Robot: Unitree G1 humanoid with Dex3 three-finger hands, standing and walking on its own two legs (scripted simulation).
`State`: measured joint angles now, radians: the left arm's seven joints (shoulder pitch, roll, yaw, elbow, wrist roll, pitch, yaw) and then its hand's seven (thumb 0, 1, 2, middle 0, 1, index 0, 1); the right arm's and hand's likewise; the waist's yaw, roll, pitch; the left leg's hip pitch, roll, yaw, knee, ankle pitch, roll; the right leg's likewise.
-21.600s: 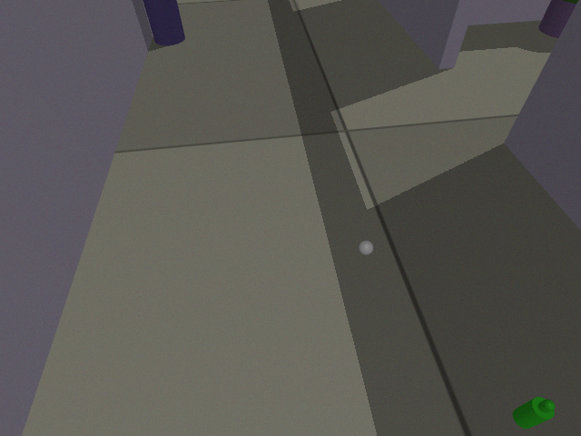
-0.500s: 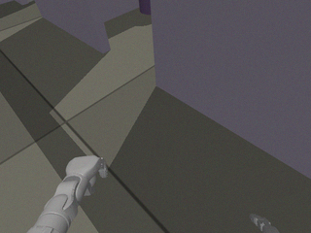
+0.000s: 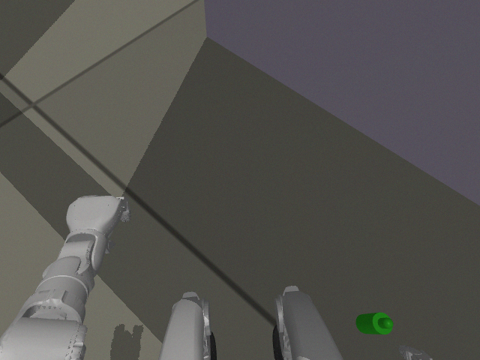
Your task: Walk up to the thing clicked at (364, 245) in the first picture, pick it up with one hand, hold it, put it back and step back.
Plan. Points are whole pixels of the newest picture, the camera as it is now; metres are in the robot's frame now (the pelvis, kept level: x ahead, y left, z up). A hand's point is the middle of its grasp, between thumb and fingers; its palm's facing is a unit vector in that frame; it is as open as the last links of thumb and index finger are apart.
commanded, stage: crouch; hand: left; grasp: from above
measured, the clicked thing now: (96, 227) +0.39 +0.28 -0.13
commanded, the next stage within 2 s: lower in 1.18 s
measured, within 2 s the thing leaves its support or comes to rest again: neither
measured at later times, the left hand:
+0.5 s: hand (124, 251) +0.39 +0.29 -0.32, palm faces -0.43 -0.03 -0.90, open 6.8 cm
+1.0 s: hand (130, 255) +0.39 +0.30 -0.40, palm faces -0.45 -0.05 -0.89, open 6.8 cm
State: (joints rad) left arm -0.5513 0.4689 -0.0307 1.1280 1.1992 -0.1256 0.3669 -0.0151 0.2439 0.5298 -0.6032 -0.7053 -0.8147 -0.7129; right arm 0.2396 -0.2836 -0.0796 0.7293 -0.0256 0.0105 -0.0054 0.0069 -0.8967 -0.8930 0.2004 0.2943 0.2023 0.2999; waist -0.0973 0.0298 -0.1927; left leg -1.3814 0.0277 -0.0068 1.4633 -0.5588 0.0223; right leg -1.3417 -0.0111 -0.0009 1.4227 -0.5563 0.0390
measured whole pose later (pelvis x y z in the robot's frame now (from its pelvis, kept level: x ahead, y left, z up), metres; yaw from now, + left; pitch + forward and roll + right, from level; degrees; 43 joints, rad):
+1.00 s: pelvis -0.04 -0.01 -0.24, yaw -5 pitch +34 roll -8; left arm -0.80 0.75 0.19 1.35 1.30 -0.31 0.39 -0.03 0.27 0.51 -0.60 -0.68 -0.92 -0.72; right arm 0.14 -0.27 0.00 0.77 -0.14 -0.05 0.14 0.00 -0.91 -0.90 0.20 0.29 0.20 0.30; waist -0.16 -0.01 -0.08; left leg -2.22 0.02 -0.11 2.29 -0.67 0.01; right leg -2.14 0.01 -0.07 2.22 -0.68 0.04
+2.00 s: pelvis -0.03 -0.01 -0.31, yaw -8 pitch +30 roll -10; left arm -0.88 0.91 0.25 1.58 1.36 -0.34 0.53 -0.02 0.25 0.54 -0.61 -0.67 -0.87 -0.71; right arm 0.06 -0.27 0.10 0.79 -0.22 -0.09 0.17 0.00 -0.90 -0.89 0.20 0.30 0.20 0.30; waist -0.23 -0.08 0.02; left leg -2.38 0.02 -0.18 2.54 -0.71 0.01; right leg -2.27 0.03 -0.11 2.43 -0.70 0.05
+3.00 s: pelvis -0.03 +0.00 -0.33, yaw -11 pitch +25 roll -13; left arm -0.88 1.02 0.27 1.70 1.35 -0.32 0.63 -0.02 0.25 0.53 -0.62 -0.63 -0.85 -0.67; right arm 0.02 -0.31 0.21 0.75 -0.30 -0.20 0.24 0.00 -0.89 -0.89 0.20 0.30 0.20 0.30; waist -0.29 -0.13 0.11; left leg -2.37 0.02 -0.24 2.63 -0.73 0.00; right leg -2.25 0.06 -0.15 2.47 -0.69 0.07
